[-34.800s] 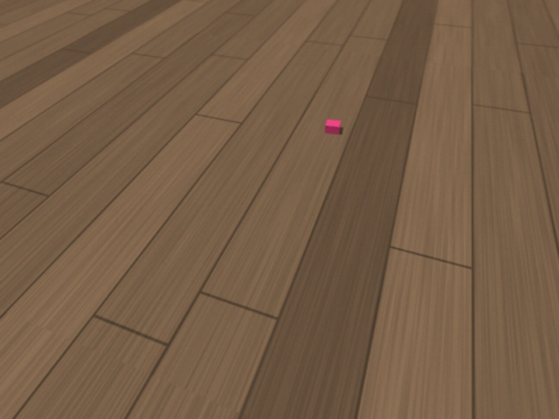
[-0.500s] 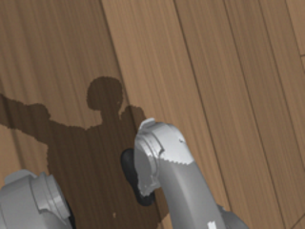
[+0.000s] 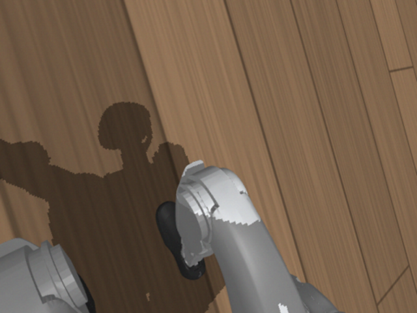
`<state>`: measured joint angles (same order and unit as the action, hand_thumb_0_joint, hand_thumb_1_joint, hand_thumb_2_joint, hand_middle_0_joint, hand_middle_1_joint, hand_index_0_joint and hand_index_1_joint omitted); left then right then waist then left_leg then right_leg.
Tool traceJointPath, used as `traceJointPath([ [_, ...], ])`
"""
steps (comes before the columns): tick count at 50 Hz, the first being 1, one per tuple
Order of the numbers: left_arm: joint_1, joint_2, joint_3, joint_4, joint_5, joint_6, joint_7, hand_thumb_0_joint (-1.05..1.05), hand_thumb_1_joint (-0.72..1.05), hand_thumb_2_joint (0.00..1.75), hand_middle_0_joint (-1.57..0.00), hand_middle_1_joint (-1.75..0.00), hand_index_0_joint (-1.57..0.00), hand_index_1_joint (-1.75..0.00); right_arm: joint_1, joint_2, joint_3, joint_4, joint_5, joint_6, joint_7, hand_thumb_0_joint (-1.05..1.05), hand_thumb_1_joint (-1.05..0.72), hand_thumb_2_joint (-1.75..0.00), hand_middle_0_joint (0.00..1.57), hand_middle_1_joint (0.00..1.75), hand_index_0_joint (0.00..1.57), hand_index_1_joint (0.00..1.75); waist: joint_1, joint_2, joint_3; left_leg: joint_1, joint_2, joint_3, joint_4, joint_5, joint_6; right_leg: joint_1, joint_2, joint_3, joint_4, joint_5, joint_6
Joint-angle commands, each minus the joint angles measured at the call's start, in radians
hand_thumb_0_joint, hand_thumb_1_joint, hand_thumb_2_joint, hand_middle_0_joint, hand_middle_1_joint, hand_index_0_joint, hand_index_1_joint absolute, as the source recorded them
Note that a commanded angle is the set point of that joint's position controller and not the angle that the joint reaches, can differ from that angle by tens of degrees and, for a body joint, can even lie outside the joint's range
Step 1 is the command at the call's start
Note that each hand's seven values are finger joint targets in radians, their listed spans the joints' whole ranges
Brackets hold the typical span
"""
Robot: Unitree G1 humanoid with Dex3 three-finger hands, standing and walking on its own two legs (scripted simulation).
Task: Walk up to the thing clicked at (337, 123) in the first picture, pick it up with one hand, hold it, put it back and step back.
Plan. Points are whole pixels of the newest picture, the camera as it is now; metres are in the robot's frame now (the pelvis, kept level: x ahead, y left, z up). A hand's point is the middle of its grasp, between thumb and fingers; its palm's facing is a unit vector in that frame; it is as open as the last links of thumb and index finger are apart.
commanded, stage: rest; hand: left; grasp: from above
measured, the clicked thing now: out of the picture +0.51 +0.34 -0.27
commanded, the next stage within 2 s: open in 0.40 s
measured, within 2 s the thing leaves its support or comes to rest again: rests again in 0.62 s
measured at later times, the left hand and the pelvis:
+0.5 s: hand out of the picture +0.51 +0.33 -0.24, palm faces -0.46 -0.11 -0.88, open 9.6 cm; pelvis +0.00 +0.00 +0.00, yaw -1 degrees
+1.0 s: hand out of the picture +0.51 +0.33 -0.24, palm faces -0.46 -0.12 -0.88, open 10.9 cm; pelvis +0.00 +0.00 +0.00, yaw -2 degrees
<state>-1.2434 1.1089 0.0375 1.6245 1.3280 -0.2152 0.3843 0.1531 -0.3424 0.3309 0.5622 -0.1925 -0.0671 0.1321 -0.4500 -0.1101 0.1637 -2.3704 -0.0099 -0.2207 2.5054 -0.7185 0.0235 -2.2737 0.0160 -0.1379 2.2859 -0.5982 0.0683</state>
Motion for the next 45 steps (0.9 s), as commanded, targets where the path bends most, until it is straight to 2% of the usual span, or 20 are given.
traceJointPath([
  [1, -0.271, 0.196, 0.012, -0.116, -0.014, -0.007, 0.038, 0.0, 0.66, 0.51, -1.04, -0.46, -1.06, -0.44, 0.21, -0.343, -0.104, 0.023, 0.0, 0.012, -0.017, 0.0, -0.91, -0.9, 0.2, 0.3, 0.2, 0.3, -0.065, 0.585, -0.638, 0.556, 0.042, 0.056, -0.275, 0.283, -0.029, 0.351, 0.027, -0.109, -0.16, 0.223, -0.1],
  [2, -0.27, 0.211, 0.023, -0.107, -0.009, -0.008, 0.04, 0.0, 0.66, 0.51, -1.05, -0.45, -1.06, -0.44, 0.21, -0.35, -0.102, 0.027, -0.001, 0.012, -0.018, 0.0, -0.91, -0.9, 0.2, 0.3, 0.2, 0.3, -0.071, 0.59, -0.612, 0.549, 0.044, 0.049, -0.28, 0.272, -0.031, 0.334, 0.024, -0.112, -0.163, 0.211, -0.101],
  [6, -0.308, 0.229, 0.015, -0.193, -0.004, -0.021, 0.044, 0.0, 0.63, 0.5, -1.03, -0.44, -1.04, -0.43, 0.199, -0.341, -0.094, 0.019, -0.002, 0.007, -0.02, 0.0, -0.91, -0.9, 0.2, 0.3, 0.2, 0.3, -0.056, 0.624, -0.671, 0.585, 0.045, 0.06, -0.27, 0.298, -0.029, 0.374, 0.027, -0.103, -0.157, 0.24, -0.097],
  [8, -0.267, 0.231, 0.024, -0.135, -0.003, -0.018, 0.051, 0.0, 0.65, 0.52, -1.04, -0.44, -1.05, -0.44, 0.201, -0.346, -0.091, 0.024, -0.005, 0.01, -0.02, 0.0, -0.91, -0.9, 0.2, 0.3, 0.2, 0.3, -0.065, 0.613, -0.66, 0.584, 0.048, 0.05, -0.269, 0.311, -0.033, 0.372, 0.026, -0.109, -0.154, 0.244, -0.098],
  [9, -0.262, 0.212, 0.018, -0.142, -0.012, -0.019, 0.049, 0.0, 0.64, 0.54, -1.05, -0.43, -1.05, -0.43, 0.2, -0.35, -0.094, 0.025, -0.005, 0.007, -0.019, 0.0, -0.91, -0.9, 0.2, 0.3, 0.2, 0.3, -0.074, 0.607, -0.641, 0.587, 0.05, 0.049, -0.261, 0.321, -0.032, 0.35, 0.025, -0.108, -0.156, 0.248, -0.096],
  [10, -0.279, 0.23, 0.024, -0.141, -0.012, -0.023, 0.056, 0.0, 0.64, 0.54, -1.04, -0.43, -1.04, -0.43, 0.194, -0.343, -0.088, 0.03, -0.007, 0.009, -0.02, 0.0, -0.9, -0.9, 0.2, 0.3, 0.2, 0.3, -0.068, 0.607, -0.667, 0.578, 0.051, 0.047, -0.263, 0.31, -0.032, 0.371, 0.029, -0.112, -0.16, 0.244, -0.096],
  [11, -0.289, 0.226, 0.019, -0.159, -0.009, -0.023, 0.056, 0.0, 0.64, 0.54, -1.04, -0.45, -1.04, -0.44, 0.207, -0.346, -0.088, 0.029, -0.007, 0.008, -0.019, 0.0, -0.9, -0.9, 0.2, 0.3, 0.2, 0.3, -0.08, 0.623, -0.669, 0.602, 0.052, 0.046, -0.267, 0.328, -0.032, 0.372, 0.027, -0.108, -0.156, 0.255, -0.094],
  [12, -0.302, 0.233, 0.017, -0.163, -0.009, -0.022, 0.059, 0.0, 0.64, 0.52, -1.02, -0.46, -1.03, -0.45, 0.197, -0.342, -0.091, 0.033, -0.005, 0.009, -0.021, 0.0, -0.9, -0.9, 0.2, 0.3, 0.2, 0.3, -0.064, 0.633, -0.685, 0.605, 0.053, 0.043, -0.268, 0.335, -0.035, 0.367, 0.028, -0.112, -0.153, 0.261, -0.095],
  [14, -0.276, 0.223, 0.014, -0.124, -0.01, -0.017, 0.064, 0.0, 0.64, 0.54, -1.04, -0.44, -1.04, -0.44, 0.202, -0.351, -0.088, 0.033, -0.009, 0.005, -0.018, 0.0, -0.91, -0.9, 0.2, 0.3, 0.2, 0.3, -0.079, 0.623, -0.626, 0.572, 0.051, 0.044, -0.265, 0.318, -0.034, 0.348, 0.025, -0.115, -0.154, 0.249, -0.095],
  [17, -0.292, 0.223, -0.002, -0.125, -0.008, -0.019, 0.069, 0.0, 0.64, 0.53, -1.04, -0.43, -1.04, -0.43, 0.182, -0.347, -0.082, 0.025, -0.006, 0.005, -0.021, 0.0, -0.9, -0.9, 0.2, 0.3, 0.2, 0.3, -0.072, 0.597, -0.643, 0.548, 0.049, 0.052, -0.259, 0.294, -0.024, 0.374, 0.035, -0.115, -0.154, 0.247, -0.095],
  [18, -0.298, 0.236, 0.005, -0.151, -0.003, -0.016, 0.069, 0.0, 0.63, 0.5, -1.03, -0.44, -1.04, -0.43, 0.188, -0.347, -0.079, 0.028, -0.007, 0.0, -0.021, 0.0, -0.91, -0.9, 0.2, 0.3, 0.2, 0.3, -0.07, 0.637, -0.653, 0.587, 0.054, 0.049, -0.265, 0.326, -0.032, 0.37, 0.029, -0.111, -0.15, 0.263, -0.095],
  [19, -0.269, 0.231, 0.008, -0.099, -0.003, -0.008, 0.07, 0.0, 0.63, 0.51, -1.03, -0.43, -1.03, -0.43, 0.199, -0.35, -0.078, 0.04, -0.011, 0.0, -0.02, 0.0, -0.91, -0.9, 0.2, 0.3, 0.2, 0.3, -0.075, 0.632, -0.625, 0.571, 0.054, 0.046, -0.263, 0.324, -0.034, 0.356, 0.027, -0.113, -0.149, 0.257, -0.096],
  [20, -0.281, 0.233, 0.006, -0.127, -0.009, -0.009, 0.068, 0.0, 0.62, 0.51, -1.02, -0.42, -1.03, -0.42, 0.189, -0.348, -0.076, 0.034, -0.01, -0.002, -0.02, 0.0, -0.9, -0.9, 0.2, 0.3, 0.2, 0.3, -0.074, 0.62, -0.638, 0.571, 0.054, 0.049, -0.26, 0.325, -0.03, 0.366, 0.031, -0.113, -0.151, 0.26, -0.093],
  [25, -0.269, 0.248, 0.012, -0.074, -0.017, -0.006, 0.074, 0.0, 0.62, 0.47, -1.01, -0.42, -1.03, -0.41, 0.177, -0.345, -0.055, 0.034, -0.01, 0.0, -0.025, 0.0, -0.9, -0.9, 0.2, 0.3, 0.2, 0.3, -0.081, 0.59, -0.616, 0.523, 0.054, 0.044, -0.259, 0.279, -0.026, 0.374, 0.031, -0.118, -0.161, 0.234, -0.093],
  [26, -0.29, 0.237, -0.005, -0.123, -0.024, -0.014, 0.072, 0.0, 0.54, 0.54, -0.94, -0.42, -0.95, -0.43, 0.167, -0.36, -0.068, 0.023, -0.009, -0.004, -0.027, 0.0, -0.9, -0.9, 0.2, 0.3, 0.2, 0.3, -0.076, 0.593, -0.626, 0.53, 0.052, 0.051, -0.259, 0.283, -0.024, 0.384, 0.035, -0.116, -0.155, 0.239, -0.095],
  [27, -0.276, 0.263, 0.019, -0.112, -0.018, -0.008, 0.071, 0.0, 0.46, 0.54, -0.87, -0.45, -0.87, -0.46, 0.182, -0.361, -0.066, 0.038, -0.009, -0.006, -0.028, 0.0, -0.9, -0.9, 0.2, 0.3, 0.2, 0.3, -0.076, 0.608, -0.624, 0.551, 0.054, 0.044, -0.254, 0.296, -0.029, 0.362, 0.026, -0.113, -0.154, 0.243, -0.095],
  [32, -0.289, 0.278, 0.025, -0.136, -0.021, -0.009, 0.071, 0.0, 0.18, 0.56, -0.72, -0.46, -0.7, -0.48, 0.174, -0.356, -0.059, 0.028, -0.01, -0.003, -0.031, 0.0, -0.9, -0.9, 0.2, 0.3, 0.2, 0.3, -0.074, 0.611, -0.65, 0.544, 0.057, 0.042, -0.259, 0.28, -0.028, 0.379, 0.029, -0.116, -0.156, 0.236, -0.094],
  [33, -0.267, 0.259, 0.016, -0.124, -0.024, -0.007, 0.068, 0.0, 0.16, 0.54, -0.69, -0.47, -0.68, -0.48, 0.179, -0.358, -0.063, 0.03, -0.011, -0.006, -0.031, 0.0, -0.9, -0.9, 0.2, 0.3, 0.2, 0.3, -0.081, 0.606, -0.623, 0.534, 0.055, 0.048, -0.256, 0.275, -0.025, 0.377, 0.03, -0.114, -0.156, 0.231, -0.093],
  [37, -0.259, 0.27, 0.031, -0.107, -0.028, -0.006, 0.067, 0.0, 0.07, 0.56, -0.62, -0.49, -0.61, -0.5, 0.176, -0.352, -0.052, 0.034, -0.011, 0.0, -0.031, 0.0, -0.9, -0.9, 0.2, 0.3, 0.2, 0.3, -0.078, 0.611, -0.628, 0.549, 0.06, 0.034, -0.255, 0.305, -0.034, 0.361, 0.026, -0.12, -0.157, 0.241, -0.096],
  [45, -0.257, 0.263, 0.017, -0.139, -0.035, -0.006, 0.04, 0.0, -0.07, 0.63, -0.51, -0.54, -0.49, -0.57, 0.183, -0.358, -0.055, 0.029, -0.012, 0.01, -0.031, 0.0, -0.89, -0.9, 0.2, 0.3, 0.2, 0.3, -0.08, 0.578, -0.632, 0.514, 0.055, 0.053, -0.242, 0.306, -0.022, 0.413, 0.034, -0.114, -0.166, 0.254, -0.094],
])
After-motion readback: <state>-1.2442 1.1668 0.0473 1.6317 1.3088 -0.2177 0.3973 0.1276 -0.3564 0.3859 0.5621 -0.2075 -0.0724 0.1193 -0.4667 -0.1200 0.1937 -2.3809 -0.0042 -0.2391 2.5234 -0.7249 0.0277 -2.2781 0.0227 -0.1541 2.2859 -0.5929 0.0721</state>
